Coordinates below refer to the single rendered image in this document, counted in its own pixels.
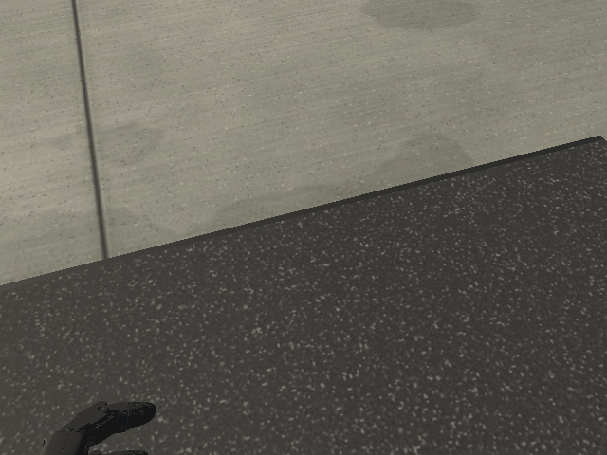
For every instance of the robot left hand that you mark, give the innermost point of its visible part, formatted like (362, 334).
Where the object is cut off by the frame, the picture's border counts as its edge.
(96, 423)

